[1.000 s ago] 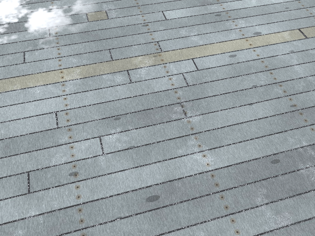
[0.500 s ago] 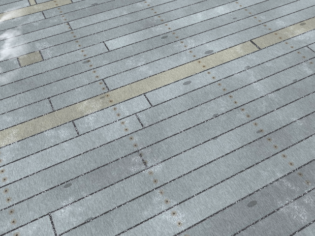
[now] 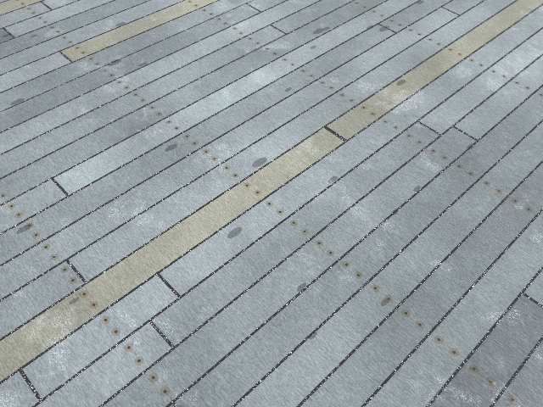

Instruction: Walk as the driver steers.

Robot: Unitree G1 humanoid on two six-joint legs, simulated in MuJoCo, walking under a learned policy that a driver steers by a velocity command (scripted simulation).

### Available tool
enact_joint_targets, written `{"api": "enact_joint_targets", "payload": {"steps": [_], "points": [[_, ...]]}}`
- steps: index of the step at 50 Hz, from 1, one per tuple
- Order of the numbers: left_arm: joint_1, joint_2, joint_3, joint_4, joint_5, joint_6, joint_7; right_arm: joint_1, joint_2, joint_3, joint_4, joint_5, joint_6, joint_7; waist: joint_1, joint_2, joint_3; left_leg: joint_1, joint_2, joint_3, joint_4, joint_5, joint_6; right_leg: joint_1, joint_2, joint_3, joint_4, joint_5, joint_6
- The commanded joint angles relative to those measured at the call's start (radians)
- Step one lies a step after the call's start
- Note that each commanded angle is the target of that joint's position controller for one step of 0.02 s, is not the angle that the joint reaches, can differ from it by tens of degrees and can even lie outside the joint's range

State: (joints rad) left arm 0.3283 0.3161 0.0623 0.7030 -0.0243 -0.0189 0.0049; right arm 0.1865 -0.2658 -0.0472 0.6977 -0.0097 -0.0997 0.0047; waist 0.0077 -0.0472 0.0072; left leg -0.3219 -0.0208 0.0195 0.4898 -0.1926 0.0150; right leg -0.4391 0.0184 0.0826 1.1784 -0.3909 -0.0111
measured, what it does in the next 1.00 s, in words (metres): walks ahead, turning right: right foot, then left foot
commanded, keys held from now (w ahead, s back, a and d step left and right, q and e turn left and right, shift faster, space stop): w+e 0.50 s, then w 0.50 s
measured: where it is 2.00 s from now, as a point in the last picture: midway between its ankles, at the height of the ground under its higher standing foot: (391, 247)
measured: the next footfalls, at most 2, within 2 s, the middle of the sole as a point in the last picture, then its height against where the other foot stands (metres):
right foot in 0.38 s outside the picture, level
left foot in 0.88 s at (302, 335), level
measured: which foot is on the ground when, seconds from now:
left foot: down 0.00-0.38, up 0.40-0.86, down 0.88-1.00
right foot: up 0.00-0.36, down 0.38-0.90, up 0.92-1.00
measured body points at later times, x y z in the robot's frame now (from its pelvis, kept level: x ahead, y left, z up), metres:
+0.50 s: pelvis +0.26 -0.08 -0.01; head +0.30 -0.10 +0.44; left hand +0.50 +0.13 -0.09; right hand +0.27 -0.38 -0.12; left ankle +0.19 +0.10 -0.64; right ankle +0.30 -0.16 -0.73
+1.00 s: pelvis +0.55 -0.12 +0.00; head +0.58 -0.11 +0.45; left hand +0.72 +0.12 -0.13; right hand +0.58 -0.42 -0.10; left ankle +0.65 -0.05 -0.73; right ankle +0.40 -0.19 -0.65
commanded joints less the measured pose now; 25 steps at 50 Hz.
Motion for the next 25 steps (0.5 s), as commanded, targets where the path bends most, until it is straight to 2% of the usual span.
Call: {"api": "enact_joint_targets", "payload": {"steps": [1, 5, 7, 10, 12, 14, 16, 17, 18, 19, 20, 21, 22, 23, 24, 25], "points": [[-0.048, 0.074, 0.028, -0.106, -0.005, -0.007, -0.008, 0.048, -0.105, -0.03, -0.021, -0.001, -0.007, -0.007, -0.035, 0.178, 0.006, 0.214, 0.269, -0.275, -0.286, -0.004, 0.149, -0.263, -0.115, 0.027, 0.007, 0.08, 0.012], [-0.107, 0.036, 0.016, -0.135, 0.004, 0.002, -0.012, 0.059, -0.149, -0.047, 0.018, 0.001, -0.014, -0.008, -0.034, 0.129, 0.022, 0.224, 0.288, -0.14, -0.331, 0.161, 0.181, -0.308, -0.132, 0.015, -0.123, 0.183, 0.035], [-0.139, 0.029, 0.012, -0.139, 0.003, -0.003, -0.021, 0.054, -0.162, -0.051, 0.031, 0.002, -0.009, -0.009, -0.042, 0.118, 0.023, 0.245, 0.275, -0.062, -0.332, 0.222, 0.17, -0.298, -0.132, -0.001, -0.229, 0.285, 0.035], [-0.235, 0.01, 0.003, -0.16, 0.003, -0.014, -0.04, 0.075, -0.183, -0.054, 0.055, 0.009, 0.001, -0.013, -0.077, 0.107, 0.047, 0.261, 0.26, 0.034, -0.33, 0.254, 0.144, -0.248, -0.116, -0.054, -0.399, 0.406, 0.02], [-0.288, 0.006, 0.0, -0.18, 0.0, -0.015, -0.052, 0.103, -0.2, -0.058, 0.075, 0.018, 0.01, -0.013, -0.093, 0.103, 0.064, 0.301, 0.274, 0.066, -0.324, 0.267, 0.133, -0.233, -0.107, -0.082, -0.472, 0.407, 0.003], [-0.318, 0.017, 0.004, -0.2, -0.002, -0.014, -0.062, 0.118, -0.218, -0.065, 0.09, 0.029, 0.021, -0.012, -0.09, 0.108, 0.076, 0.358, 0.295, 0.092, -0.294, 0.346, 0.119, -0.223, -0.094, -0.106, -0.52, 0.353, -0.024], [-0.291, 0.047, 0.02, -0.207, 0.005, -0.01, -0.066, 0.113, -0.247, -0.074, 0.093, 0.039, 0.033, -0.016, -0.053, 0.132, 0.041, 0.402, 0.3, 0.132, -0.187, 0.648, 0.099, -0.134, -0.041, -0.156, -0.545, 0.251, -0.066], [-0.228, 0.074, 0.035, -0.197, 0.008, -0.005, -0.064, 0.109, -0.263, -0.079, 0.092, 0.043, 0.04, -0.02, -0.011, 0.147, -0.004, 0.409, 0.294, 0.153, -0.076, 0.815, 0.088, -0.04, -0.002, -0.183, -0.552, 0.206, -0.091], [-0.088, 0.113, 0.06, -0.162, 0.006, -0.001, -0.058, 0.096, -0.262, -0.078, 0.089, 0.047, 0.046, -0.024, 0.074, 0.132, -0.078, 0.36, 0.269, 0.183, 0.109, 0.878, 0.065, 0.153, 0.041, -0.199, -0.608, 0.245, -0.126], [0.091, 0.177, 0.093, -0.114, 0.002, 0.008, -0.04, 0.107, -0.229, -0.065, 0.079, 0.033, 0.043, -0.028, 0.156, 0.077, -0.167, 0.158, 0.233, 0.188, 0.375, 0.701, 0.027, 0.457, 0.02, -0.111, -0.631, 0.279, -0.169], [0.089, 0.297, 0.109, -0.112, -0.01, 0.007, -0.025, 0.19, -0.08, -0.017, 0.023, -0.019, 0.026, -0.016, 0.05, -0.217, -0.232, -0.302, 0.059, 0.162, 0.747, -0.252, -0.037, 0.798, -0.253, 0.407, -0.676, 0.202, -0.327], [0.116, 0.253, 0.091, -0.151, -0.003, -0.013, -0.031, 0.134, -0.131, -0.014, 0.002, 0.006, -0.012, -0.002, 0.1, -0.161, -0.423, -0.435, -0.015, -0.09, 0.919, -0.416, -0.04, 0.883, -0.365, 0.787, -0.85, 0.003, -0.433], [0.088, 0.186, 0.071, -0.136, 0.007, -0.028, -0.036, 0.027, -0.196, -0.033, -0.026, 0.047, -0.032, 0.007, 0.124, -0.081, -0.289, -0.525, 0.043, -0.124, 0.914, -0.314, -0.022, 0.806, -0.332, 0.648, -0.881, 0.031, -0.368], [0.041, 0.161, 0.062, -0.131, 0.005, -0.036, -0.035, -0.002, -0.182, -0.024, -0.037, 0.046, -0.044, 0.006, 0.089, -0.03, -0.179, -0.507, 0.083, -0.113, 0.827, -0.224, -0.008, 0.66, -0.288, 0.518, -0.883, 0.107, -0.331], [-0.03, 0.134, 0.053, -0.138, 0.008, -0.038, -0.033, -0.004, -0.176, -0.025, -0.024, 0.021, -0.047, -0.002, 0.041, 0.03, -0.114, -0.444, 0.115, -0.111, 0.738, -0.173, -0.013, 0.515, -0.246, 0.424, -0.886, 0.223, -0.301], [-0.076, 0.11, 0.043, -0.151, 0.019, -0.04, -0.03, 0.011, -0.187, -0.032, -0.017, 0.005, -0.039, -0.004, 0.004, 0.017, -0.087, -0.369, 0.135, -0.117, 0.68, -0.139, -0.02, 0.413, -0.217, 0.359, -0.902, 0.335, -0.291]]}}
Over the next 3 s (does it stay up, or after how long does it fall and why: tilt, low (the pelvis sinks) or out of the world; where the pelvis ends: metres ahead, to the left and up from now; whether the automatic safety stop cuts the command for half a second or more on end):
stays up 1.12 -0.25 0.01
